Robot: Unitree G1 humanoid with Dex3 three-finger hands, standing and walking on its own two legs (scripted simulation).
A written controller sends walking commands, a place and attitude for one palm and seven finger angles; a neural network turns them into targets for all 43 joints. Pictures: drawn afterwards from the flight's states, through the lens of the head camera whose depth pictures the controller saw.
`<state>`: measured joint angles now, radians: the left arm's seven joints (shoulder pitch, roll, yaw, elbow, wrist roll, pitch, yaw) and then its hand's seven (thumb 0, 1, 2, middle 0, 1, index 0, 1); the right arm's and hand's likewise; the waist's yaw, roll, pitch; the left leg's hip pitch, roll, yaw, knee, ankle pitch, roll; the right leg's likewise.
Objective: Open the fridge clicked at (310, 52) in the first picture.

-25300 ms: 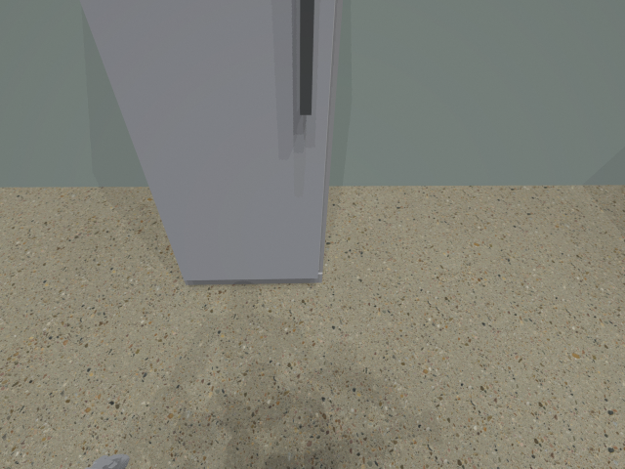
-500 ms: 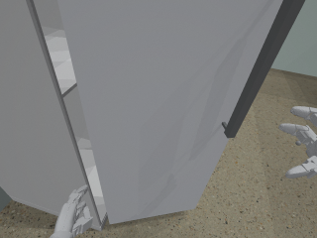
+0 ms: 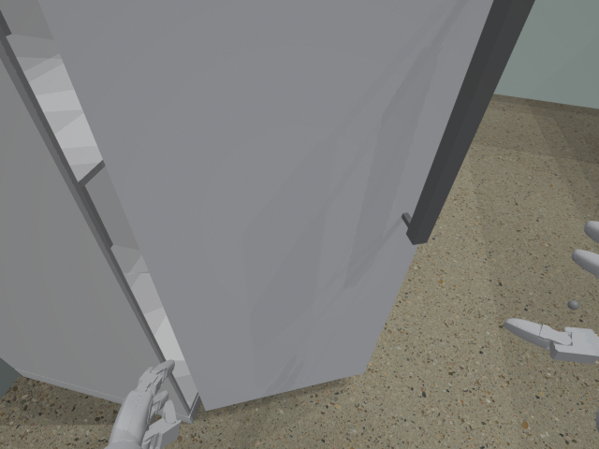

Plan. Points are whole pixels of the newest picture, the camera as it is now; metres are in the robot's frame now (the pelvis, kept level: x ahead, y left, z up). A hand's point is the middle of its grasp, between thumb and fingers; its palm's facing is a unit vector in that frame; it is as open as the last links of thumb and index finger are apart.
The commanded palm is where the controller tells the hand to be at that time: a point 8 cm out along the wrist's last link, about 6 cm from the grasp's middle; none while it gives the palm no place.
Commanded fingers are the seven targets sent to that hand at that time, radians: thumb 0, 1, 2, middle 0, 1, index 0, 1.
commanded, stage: draw the hand back to the body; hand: right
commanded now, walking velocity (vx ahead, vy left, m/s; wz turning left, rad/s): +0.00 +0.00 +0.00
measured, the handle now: (451, 124) +0.46 -0.20 +0.24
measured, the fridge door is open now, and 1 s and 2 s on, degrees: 63 63 63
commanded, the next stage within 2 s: step back with the hand held close in 0.82 s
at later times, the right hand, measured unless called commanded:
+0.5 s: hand (576, 329) +0.20 -0.28 +0.15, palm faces +0.45 +0.81 -0.37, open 8.2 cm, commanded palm +0.15 -0.31 +0.18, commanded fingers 0.00 -0.90 -0.90 0.20 0.30 0.20 0.30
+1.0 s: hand (573, 328) +0.20 -0.27 +0.16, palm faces +0.46 +0.81 -0.37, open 7.4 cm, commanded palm +0.15 -0.30 +0.18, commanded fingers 0.00 -0.90 -0.90 0.20 0.30 0.20 0.30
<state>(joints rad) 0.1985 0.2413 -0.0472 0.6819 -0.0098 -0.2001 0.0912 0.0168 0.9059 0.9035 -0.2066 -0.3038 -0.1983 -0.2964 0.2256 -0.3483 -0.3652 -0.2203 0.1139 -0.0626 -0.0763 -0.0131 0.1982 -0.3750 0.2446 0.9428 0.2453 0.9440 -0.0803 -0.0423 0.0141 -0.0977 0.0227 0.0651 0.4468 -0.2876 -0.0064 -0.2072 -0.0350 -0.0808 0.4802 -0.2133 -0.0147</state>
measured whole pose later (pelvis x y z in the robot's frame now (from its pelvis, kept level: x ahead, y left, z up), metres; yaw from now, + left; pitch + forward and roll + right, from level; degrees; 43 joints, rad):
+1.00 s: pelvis +0.01 +0.00 +0.01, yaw +0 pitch -5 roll +1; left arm 0.20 0.24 -0.04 0.65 0.01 -0.09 0.09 0.02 0.91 0.90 -0.21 -0.30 -0.20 -0.30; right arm 0.43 -0.35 -0.35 -0.36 0.08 -0.07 -0.09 0.01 -0.89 -0.90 0.21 0.30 0.21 0.30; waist -0.08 -0.06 0.02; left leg -0.01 0.01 0.06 0.34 -0.25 -0.01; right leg -0.14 -0.04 -0.08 0.42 -0.20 -0.01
